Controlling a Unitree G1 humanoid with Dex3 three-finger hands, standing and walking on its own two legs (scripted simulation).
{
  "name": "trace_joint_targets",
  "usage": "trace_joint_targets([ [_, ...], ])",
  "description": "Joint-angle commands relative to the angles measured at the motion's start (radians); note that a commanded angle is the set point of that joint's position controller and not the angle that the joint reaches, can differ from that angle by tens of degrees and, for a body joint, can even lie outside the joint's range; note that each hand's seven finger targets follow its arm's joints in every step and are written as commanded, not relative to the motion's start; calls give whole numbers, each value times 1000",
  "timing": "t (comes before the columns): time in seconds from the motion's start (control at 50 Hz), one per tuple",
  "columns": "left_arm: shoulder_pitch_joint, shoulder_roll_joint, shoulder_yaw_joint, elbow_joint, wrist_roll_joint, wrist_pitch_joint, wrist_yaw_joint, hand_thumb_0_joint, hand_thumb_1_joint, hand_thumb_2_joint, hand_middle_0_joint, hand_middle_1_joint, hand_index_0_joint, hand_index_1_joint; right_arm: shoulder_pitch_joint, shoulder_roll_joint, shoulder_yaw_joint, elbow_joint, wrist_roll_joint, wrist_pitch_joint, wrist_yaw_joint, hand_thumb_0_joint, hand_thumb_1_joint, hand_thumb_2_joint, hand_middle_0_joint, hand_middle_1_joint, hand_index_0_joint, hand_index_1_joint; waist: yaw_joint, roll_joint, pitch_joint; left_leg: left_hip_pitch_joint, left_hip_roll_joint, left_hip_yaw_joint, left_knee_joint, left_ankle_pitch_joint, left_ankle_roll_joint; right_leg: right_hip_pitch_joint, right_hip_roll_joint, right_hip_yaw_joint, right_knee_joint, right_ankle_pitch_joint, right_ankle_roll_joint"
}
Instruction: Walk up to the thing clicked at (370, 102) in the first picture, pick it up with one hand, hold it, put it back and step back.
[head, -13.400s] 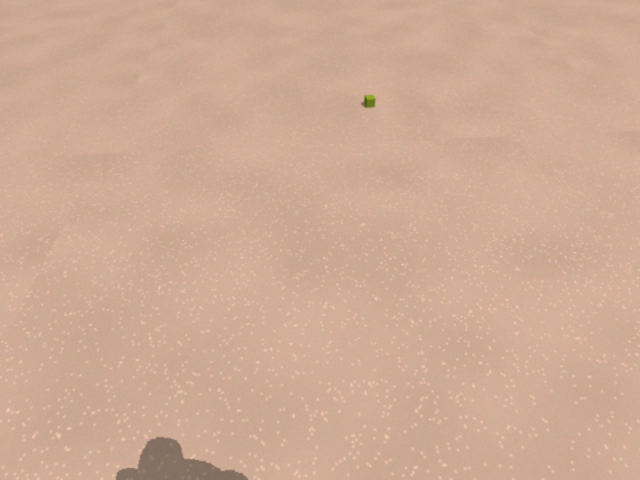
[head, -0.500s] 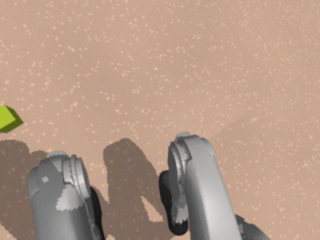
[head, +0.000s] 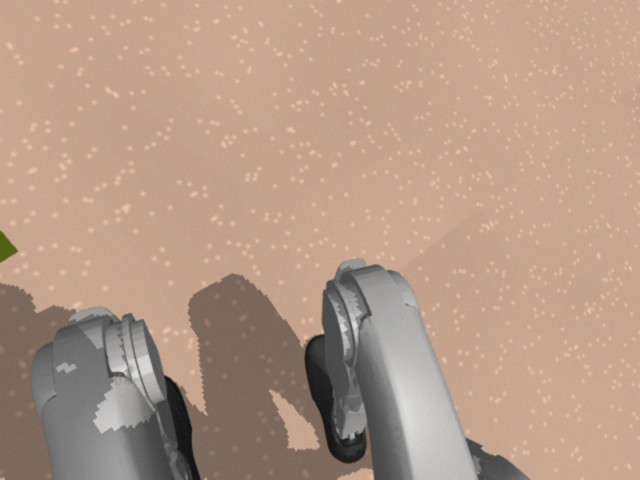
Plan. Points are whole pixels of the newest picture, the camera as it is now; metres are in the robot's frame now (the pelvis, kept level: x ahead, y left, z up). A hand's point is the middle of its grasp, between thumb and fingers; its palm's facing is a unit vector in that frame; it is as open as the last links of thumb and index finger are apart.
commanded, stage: rise first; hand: left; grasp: from above
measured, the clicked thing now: out of the picture +0.43 +0.39 -0.29
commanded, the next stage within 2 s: none
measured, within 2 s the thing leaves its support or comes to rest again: neither
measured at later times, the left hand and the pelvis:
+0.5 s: hand out of the picture +0.39 +0.40 -0.17, palm faces -0.01 -0.43 -0.90, open 14.2 cm; pelvis +0.00 +0.00 +0.00, yaw -1 degrees
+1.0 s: hand out of the picture +0.40 +0.40 -0.16, palm faces +0.01 -0.43 -0.90, open 14.3 cm; pelvis +0.00 +0.00 +0.01, yaw -2 degrees
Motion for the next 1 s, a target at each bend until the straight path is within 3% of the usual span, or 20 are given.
trace_joint_targets([
  [0.0,-251,301,-36,-110,14,4,33,0,-579,1063,-113,-935,-67,-986,223,-264,-64,4,8,-17,-1,0,-904,-900,200,300,200,300,-12,329,-648,488,-7,122,-234,151,38,320,30,-107,-250,179,-55],
  [0.02,-238,340,-17,-108,23,5,38,0,-568,1050,-122,-928,-76,-978,246,-259,-62,48,10,-13,-2,0,-904,-901,200,300,200,300,2,325,-646,477,-7,121,-239,123,38,315,31,-106,-253,151,-56],
  [0.04,-241,346,-23,-111,32,6,39,0,-559,1046,-131,-921,-85,-971,240,-266,-63,33,8,-14,0,0,-903,-900,200,300,200,300,-4,335,-658,471,-8,125,-230,127,40,333,32,-103,-253,155,-55],
  [0.1,-249,327,-43,-116,32,14,41,0,-568,1051,-121,-932,-76,-981,203,-269,-61,-5,8,-17,1,0,-905,-901,200,300,200,300,-2,327,-669,486,-5,125,-223,156,39,339,33,-103,-253,184,-54],
  [0.14,-253,315,-34,-102,23,15,47,0,-568,1053,-125,-914,-77,-967,222,-271,-61,2,7,-19,3,0,-904,-900,200,300,200,300,-15,349,-667,513,-5,118,-243,173,32,340,30,-110,-247,202,-56],
  [0.18,-247,356,-16,-90,30,19,55,0,-581,1058,-109,-941,-64,-990,240,-271,-61,43,8,-13,4,0,-907,-901,200,300,200,300,-2,352,-654,505,-3,112,-243,141,34,320,31,-116,-248,172,-56],
  [0.22,-263,326,-30,-80,24,21,52,0,-592,1069,-102,-948,-56,-999,250,-270,-57,34,7,-14,7,0,-905,-901,200,300,200,300,-22,360,-643,517,-2,110,-247,144,31,322,31,-115,-250,178,-58],
  [0.28,-291,335,-44,-86,22,19,52,0,-579,1058,-119,-930,-71,-982,228,-278,-53,12,7,-18,8,0,-907,-902,200,300,200,300,-29,354,-636,492,-3,115,-245,134,36,333,34,-112,-262,173,-55],
  [0.3,-300,363,-31,-88,25,18,55,0,-584,1062,-121,-923,-71,-978,245,-269,-45,46,7,-17,9,0,-908,-902,200,300,200,300,-30,352,-627,484,-4,111,-240,124,37,327,32,-114,-256,163,-54],
  [0.32,-297,337,-54,-86,26,19,50,0,-563,1046,-126,-920,-80,-970,215,-281,-51,4,9,-22,11,0,-905,-901,200,300,200,300,-34,357,-636,503,-3,110,-237,148,36,326,32,-116,-251,185,-54],
  [0.34,-297,364,-37,-73,29,21,54,0,-584,1062,-109,-947,-64,-996,252,-275,-44,45,4,-19,10,0,-907,-902,200,300,200,300,-38,346,-632,494,-2,109,-244,131,35,345,35,-114,-261,171,-53],
  [0.36,-304,343,-59,-80,36,25,50,0,-589,1068,-106,-947,-61,-996,241,-278,-47,18,5,-18,11,0,-906,-901,200,300,200,300,-43,357,-638,507,-3,113,-234,149,36,336,34,-112,-258,187,-54],
  [0.38,-285,347,-37,-53,25,23,56,0,-571,1050,-116,-935,-71,-984,240,-284,-48,20,9,-20,12,0,-907,-902,200,300,200,300,-32,353,-648,514,1,106,-244,152,32,349,34,-117,-259,190,-54],
  [0.44,-310,354,-58,-66,31,28,55,0,-602,1077,-100,-953,-52,-1006,238,-286,-44,18,8,-21,12,0,-908,-902,200,300,200,300,-42,375,-634,512,-3,108,-248,142,33,343,34,-116,-260,185,-55],
  [0.56,-330,355,-53,-66,20,33,69,0,-611,1086,-94,-955,-43,-1010,227,-292,-39,-10,12,-20,18,0,-910,-903,200,300,200,300,-44,397,-651,546,3,98,-259,163,26,357,35,-121,-257,214,-58],
  [0.66,-353,372,-58,-46,9,39,69,0,-609,1078,-93,-964,-47,-1015,258,-286,-26,29,4,-13,17,0,-913,-904,200,300,200,300,-67,377,-621,518,2,104,-251,150,31,367,36,-115,-273,205,-52],
  [0.7,-354,402,-46,-48,24,42,70,0,-596,1068,-93,-965,-50,-1012,268,-281,-15,27,9,-10,21,0,-911,-903,200,300,200,300,-62,370,-628,512,1,100,-241,153,36,366,35,-119,-273,204,-50],
  [0.78,-340,404,-58,-38,29,51,69,0,-605,1076,-94,-961,-47,-1012,249,-288,-22,25,11,-11,17,0,-912,-903,200,300,200,300,-55,380,-619,522,2,97,-260,121,33,359,38,-120,-278,169,-53],
  [0.86,-343,384,-60,-42,14,55,72,0,-606,1074,-94,-962,-48,-1012,254,-288,-20,14,13,-9,22,0,-914,-904,200,300,200,300,-69,399,-617,545,3,88,-268,149,29,349,35,-127,-268,203,-54],
  [0.98,-345,399,-55,-46,0,59,66,0,-599,1074,-91,-965,-47,-1013,254,-289,-15,14,18,-3,21,0,-913,-904,200,300,200,300,-67,391,-622,531,5,89,-263,144,32,360,38,-125,-279,200,-50],
])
